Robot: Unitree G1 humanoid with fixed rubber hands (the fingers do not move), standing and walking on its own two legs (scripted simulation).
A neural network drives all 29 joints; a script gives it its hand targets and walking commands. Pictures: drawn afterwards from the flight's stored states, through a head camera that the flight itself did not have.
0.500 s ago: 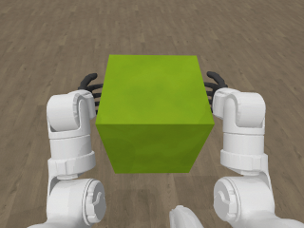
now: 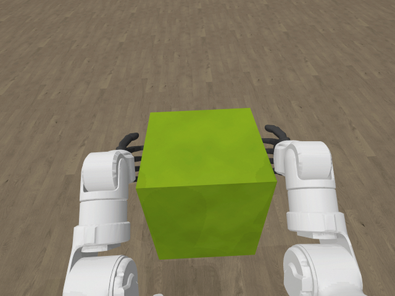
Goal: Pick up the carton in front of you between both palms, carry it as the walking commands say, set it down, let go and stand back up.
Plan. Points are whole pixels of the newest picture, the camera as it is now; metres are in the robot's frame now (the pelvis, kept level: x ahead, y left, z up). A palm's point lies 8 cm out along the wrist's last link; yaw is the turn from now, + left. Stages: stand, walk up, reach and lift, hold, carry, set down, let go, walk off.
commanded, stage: carry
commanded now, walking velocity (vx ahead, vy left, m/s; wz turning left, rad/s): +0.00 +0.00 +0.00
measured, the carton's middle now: (203, 185) +0.36 -0.01 +0.04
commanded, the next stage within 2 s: none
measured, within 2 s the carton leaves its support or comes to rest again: neither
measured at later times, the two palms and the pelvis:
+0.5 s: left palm (125, 114) +0.53 +0.18 +0.10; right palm (248, 108) +0.53 -0.12 +0.10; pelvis +0.17 +0.02 -0.01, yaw -1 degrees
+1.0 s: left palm (133, 112) +0.52 +0.15 +0.11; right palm (260, 104) +0.52 -0.15 +0.12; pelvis +0.19 +0.01 -0.02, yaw -1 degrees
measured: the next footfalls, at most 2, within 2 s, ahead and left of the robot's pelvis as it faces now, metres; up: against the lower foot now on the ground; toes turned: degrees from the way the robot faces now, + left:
left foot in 0.18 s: +0.26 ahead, +0.11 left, +0.00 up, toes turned -9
right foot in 0.40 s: +0.21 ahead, -0.10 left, +0.00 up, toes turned -2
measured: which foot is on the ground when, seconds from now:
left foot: up 0.00-0.16, down 0.18-1.00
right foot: down 0.00-0.22, up 0.24-0.38, down 0.40-1.00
